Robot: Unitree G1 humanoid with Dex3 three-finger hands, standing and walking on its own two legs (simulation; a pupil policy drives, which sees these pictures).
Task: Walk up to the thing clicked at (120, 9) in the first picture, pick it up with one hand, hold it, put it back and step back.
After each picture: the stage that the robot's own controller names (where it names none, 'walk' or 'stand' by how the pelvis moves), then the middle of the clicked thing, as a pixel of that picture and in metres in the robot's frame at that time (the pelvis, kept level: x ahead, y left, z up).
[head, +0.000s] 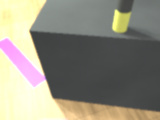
stand; (124, 6) +0.70 -0.13 +0.11
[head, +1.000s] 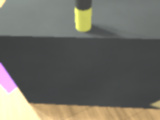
rise first; (83, 2) +0.64 +0.07 +0.14
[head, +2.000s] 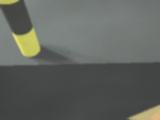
stand; (20, 24) +0.47 +0.26 +0.15
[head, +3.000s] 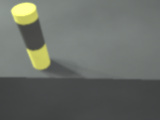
stand; (34, 40) +0.46 +0.22 +0.11
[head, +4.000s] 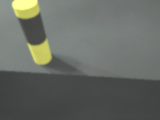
stand; (35, 35) +0.47 +0.22 +0.11
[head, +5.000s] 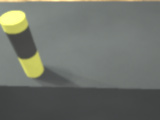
stand; (25, 48) +0.42 +0.25 +0.10
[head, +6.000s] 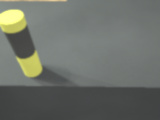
stand; (24, 48) +0.42 +0.25 +0.10
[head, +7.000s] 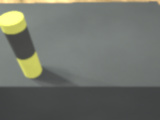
stand; (24, 49) +0.42 +0.25 +0.10
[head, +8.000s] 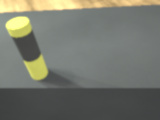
rise first; (30, 52) +0.42 +0.27 +0.11
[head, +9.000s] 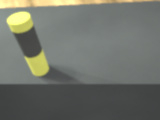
go down; (31, 47) +0.43 +0.26 +0.11
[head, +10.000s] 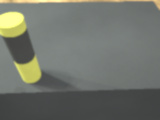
go down; (22, 52) +0.40 +0.24 +0.11
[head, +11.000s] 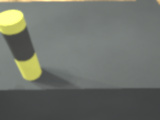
approach; (22, 50) +0.41 +0.24 +0.11
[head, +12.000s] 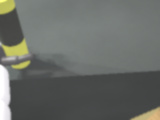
close; (11, 35) +0.44 +0.25 +0.14
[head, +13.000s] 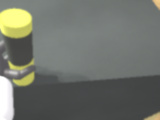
lift; (20, 53) +0.37 +0.21 +0.14
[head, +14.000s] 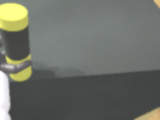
lift; (17, 48) +0.39 +0.22 +0.15
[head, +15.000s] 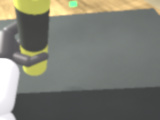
lift; (34, 37) +0.33 +0.16 +0.27
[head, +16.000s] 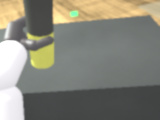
hold; (40, 24) +0.35 +0.15 +0.30
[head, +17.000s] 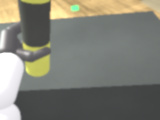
hold; (36, 34) +0.33 +0.16 +0.28
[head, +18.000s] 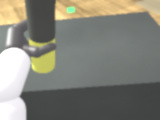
crouch; (41, 30) +0.35 +0.14 +0.28
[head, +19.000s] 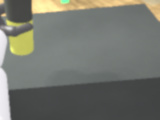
crouch; (19, 12) +0.42 +0.20 +0.29
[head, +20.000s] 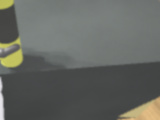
lower; (5, 31) +0.44 +0.24 +0.15
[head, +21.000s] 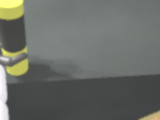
lower; (13, 40) +0.41 +0.24 +0.15
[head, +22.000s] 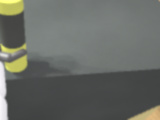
lower; (12, 36) +0.42 +0.24 +0.15
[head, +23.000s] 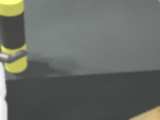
lower; (12, 37) +0.42 +0.24 +0.15
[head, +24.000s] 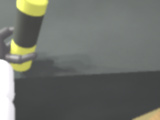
open; (25, 36) +0.43 +0.21 +0.15
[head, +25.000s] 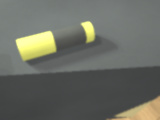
sink last; (57, 40) +0.47 +0.11 +0.06
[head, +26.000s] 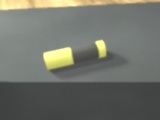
sink last; (75, 54) +0.49 +0.12 +0.03
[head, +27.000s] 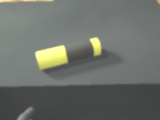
stand; (69, 53) +0.48 +0.11 +0.02
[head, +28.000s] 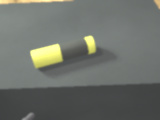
stand; (64, 51) +0.49 +0.13 +0.02
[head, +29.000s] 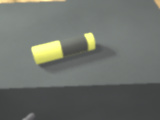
stand; (64, 48) +0.51 +0.14 +0.02
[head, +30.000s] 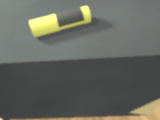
walk; (60, 21) +0.61 +0.15 +0.04
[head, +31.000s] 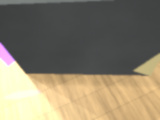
walk; out of the picture +0.97 +0.08 +0.04
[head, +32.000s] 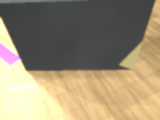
walk; out of the picture +1.28 +0.14 +0.03
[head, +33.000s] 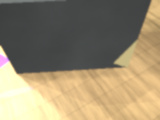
stand; out of the picture +1.22 +0.17 +0.02
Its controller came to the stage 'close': yes
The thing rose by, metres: 0.21
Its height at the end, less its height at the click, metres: -0.09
